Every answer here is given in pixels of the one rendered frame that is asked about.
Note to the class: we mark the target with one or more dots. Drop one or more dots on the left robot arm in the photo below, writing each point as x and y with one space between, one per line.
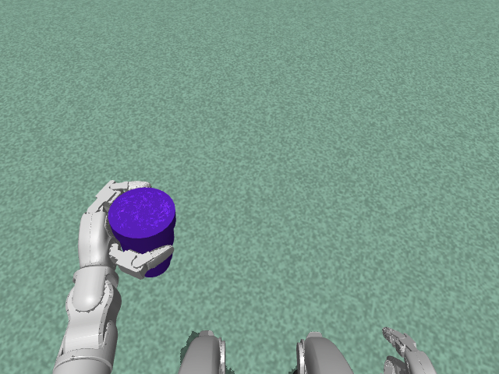
92 306

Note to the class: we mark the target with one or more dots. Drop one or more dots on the left robot hand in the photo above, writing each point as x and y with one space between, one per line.
98 246

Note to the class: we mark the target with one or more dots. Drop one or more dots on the cup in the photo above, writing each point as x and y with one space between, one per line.
143 219

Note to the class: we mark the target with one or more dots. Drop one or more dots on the right robot hand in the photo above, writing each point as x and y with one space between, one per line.
416 361

